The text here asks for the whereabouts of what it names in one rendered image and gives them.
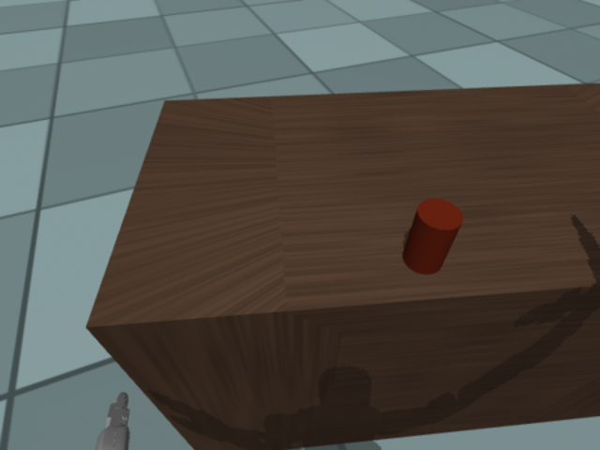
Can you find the left robot hand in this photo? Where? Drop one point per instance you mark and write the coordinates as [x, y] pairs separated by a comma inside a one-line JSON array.
[[116, 434]]

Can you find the can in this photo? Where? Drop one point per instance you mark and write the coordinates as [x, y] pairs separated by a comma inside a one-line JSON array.
[[434, 229]]

